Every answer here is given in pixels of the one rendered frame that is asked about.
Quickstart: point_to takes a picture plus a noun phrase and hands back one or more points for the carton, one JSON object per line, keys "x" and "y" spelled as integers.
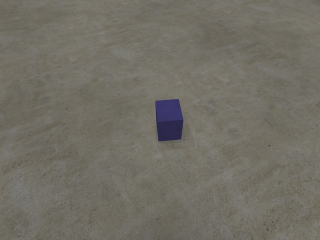
{"x": 169, "y": 119}

